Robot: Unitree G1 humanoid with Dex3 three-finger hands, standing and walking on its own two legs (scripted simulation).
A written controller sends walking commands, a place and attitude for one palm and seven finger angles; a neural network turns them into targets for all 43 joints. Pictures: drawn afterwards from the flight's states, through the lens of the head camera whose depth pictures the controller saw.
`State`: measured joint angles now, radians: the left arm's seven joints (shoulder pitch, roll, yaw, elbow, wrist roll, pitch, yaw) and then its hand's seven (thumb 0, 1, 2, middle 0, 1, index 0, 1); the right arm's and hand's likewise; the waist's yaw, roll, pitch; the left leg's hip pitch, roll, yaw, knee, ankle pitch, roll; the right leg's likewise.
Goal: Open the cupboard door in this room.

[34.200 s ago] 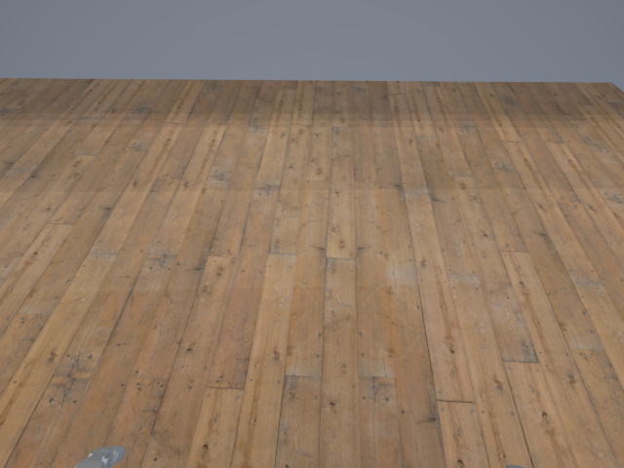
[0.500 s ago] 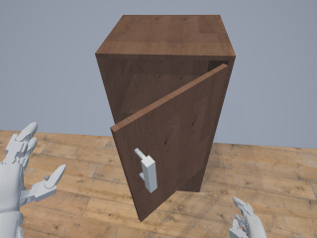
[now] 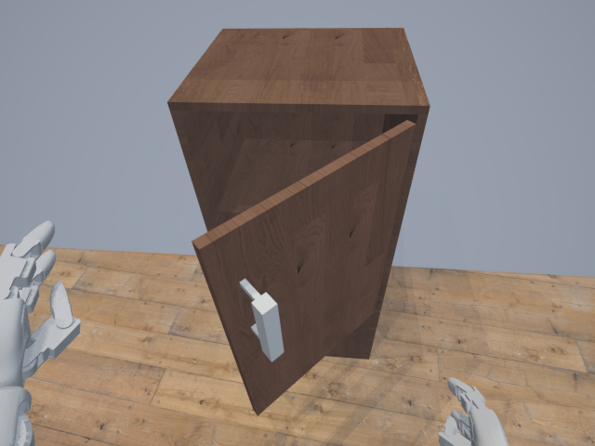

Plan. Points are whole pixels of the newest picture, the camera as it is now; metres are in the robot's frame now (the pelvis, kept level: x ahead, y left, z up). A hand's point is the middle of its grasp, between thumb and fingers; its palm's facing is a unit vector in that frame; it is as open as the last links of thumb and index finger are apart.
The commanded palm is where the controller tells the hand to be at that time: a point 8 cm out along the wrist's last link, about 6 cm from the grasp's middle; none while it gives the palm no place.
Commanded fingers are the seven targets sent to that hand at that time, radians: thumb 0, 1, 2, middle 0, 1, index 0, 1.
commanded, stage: step back with the hand held close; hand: left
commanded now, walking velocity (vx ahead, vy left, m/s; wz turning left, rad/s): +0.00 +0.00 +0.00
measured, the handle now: (260, 319) +0.29 +0.11 +0.00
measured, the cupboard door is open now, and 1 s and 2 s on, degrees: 46 46 46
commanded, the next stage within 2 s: stop stepping back and stand still in 1.22 s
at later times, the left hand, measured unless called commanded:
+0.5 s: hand (39, 345) +0.16 +0.28 +0.15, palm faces +0.33 -0.78 -0.54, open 7.4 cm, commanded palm +0.10 +0.33 +0.17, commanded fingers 0.00 0.90 0.90 -0.20 -0.30 -0.20 -0.30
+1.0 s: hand out of the picture +0.08 +0.31 +0.16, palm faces +0.44 -0.76 -0.48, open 7.4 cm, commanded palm +0.00 +0.35 +0.17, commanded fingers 0.00 0.90 0.90 -0.20 -0.30 -0.20 -0.30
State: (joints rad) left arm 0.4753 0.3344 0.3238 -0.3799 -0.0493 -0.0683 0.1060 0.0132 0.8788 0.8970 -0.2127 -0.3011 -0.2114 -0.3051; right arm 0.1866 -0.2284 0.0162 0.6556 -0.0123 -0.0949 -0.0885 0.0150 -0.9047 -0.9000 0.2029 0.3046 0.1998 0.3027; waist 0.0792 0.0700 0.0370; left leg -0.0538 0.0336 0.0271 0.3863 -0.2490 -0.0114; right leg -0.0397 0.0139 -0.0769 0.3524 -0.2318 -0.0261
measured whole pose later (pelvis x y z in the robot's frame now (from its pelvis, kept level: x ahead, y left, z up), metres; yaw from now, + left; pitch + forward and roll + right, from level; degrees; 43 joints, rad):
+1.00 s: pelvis -0.13 +0.05 -0.02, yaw +2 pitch -1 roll -4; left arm 0.51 0.44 0.44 -0.57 0.00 -0.20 0.17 0.01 0.88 0.90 -0.22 -0.30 -0.21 -0.31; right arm 0.21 -0.20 -0.01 0.60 -0.01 -0.07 -0.10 0.01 -0.90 -0.90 0.20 0.30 0.20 0.30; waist -0.01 0.02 0.07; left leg -0.44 0.01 -0.02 0.59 -0.14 0.06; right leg -0.45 0.05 -0.01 0.91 -0.38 0.02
